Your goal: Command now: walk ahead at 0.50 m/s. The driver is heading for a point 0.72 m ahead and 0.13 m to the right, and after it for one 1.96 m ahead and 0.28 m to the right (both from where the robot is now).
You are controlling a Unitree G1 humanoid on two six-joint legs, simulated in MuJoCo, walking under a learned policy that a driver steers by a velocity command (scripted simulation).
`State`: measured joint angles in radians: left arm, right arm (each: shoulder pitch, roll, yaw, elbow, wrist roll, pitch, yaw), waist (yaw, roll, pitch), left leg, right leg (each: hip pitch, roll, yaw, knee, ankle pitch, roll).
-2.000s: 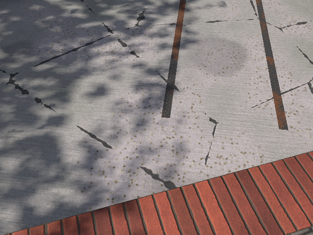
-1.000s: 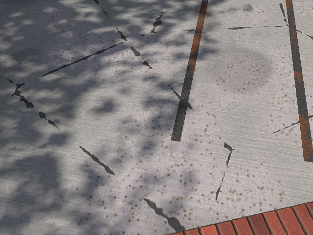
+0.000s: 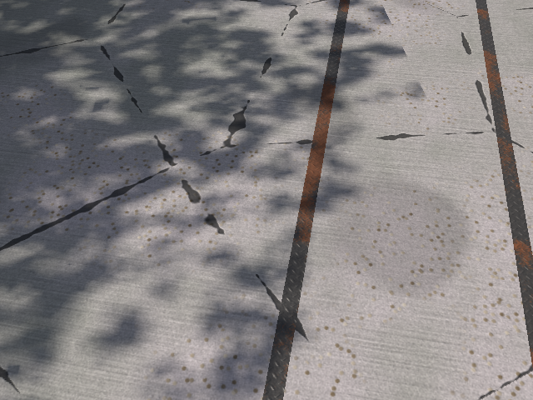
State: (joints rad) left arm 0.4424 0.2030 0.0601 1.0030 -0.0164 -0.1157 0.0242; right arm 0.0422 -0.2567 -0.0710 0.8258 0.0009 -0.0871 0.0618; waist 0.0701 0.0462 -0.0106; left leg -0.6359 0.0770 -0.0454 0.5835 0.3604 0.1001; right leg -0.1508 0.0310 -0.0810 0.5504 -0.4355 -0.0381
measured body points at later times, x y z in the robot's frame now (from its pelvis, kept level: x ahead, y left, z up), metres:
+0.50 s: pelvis +0.30 +0.04 -0.12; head +0.33 +0.04 +0.33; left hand +0.48 +0.28 -0.23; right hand +0.29 -0.22 -0.26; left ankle +0.25 +0.14 -0.85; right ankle +0.43 -0.14 -0.79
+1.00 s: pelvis +0.49 -0.05 -0.11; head +0.54 -0.09 +0.33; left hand +0.73 +0.15 -0.21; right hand +0.53 -0.38 -0.23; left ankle +0.65 +0.09 -0.78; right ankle +0.51 -0.13 -0.85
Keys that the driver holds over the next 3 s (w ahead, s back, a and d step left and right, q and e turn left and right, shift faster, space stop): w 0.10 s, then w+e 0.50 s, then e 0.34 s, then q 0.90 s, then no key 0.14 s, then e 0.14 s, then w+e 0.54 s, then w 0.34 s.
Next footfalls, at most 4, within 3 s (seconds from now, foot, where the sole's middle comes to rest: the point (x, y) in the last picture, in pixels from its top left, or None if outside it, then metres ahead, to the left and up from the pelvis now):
0.18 left None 0.29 0.14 -0.89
0.68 right None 0.55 -0.14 -0.89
1.18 left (285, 350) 0.68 0.05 -0.89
1.84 left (266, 371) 0.62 0.10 -0.89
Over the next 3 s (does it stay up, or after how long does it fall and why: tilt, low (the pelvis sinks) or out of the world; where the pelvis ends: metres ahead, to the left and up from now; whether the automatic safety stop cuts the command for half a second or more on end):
stays up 0.87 -0.03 -0.11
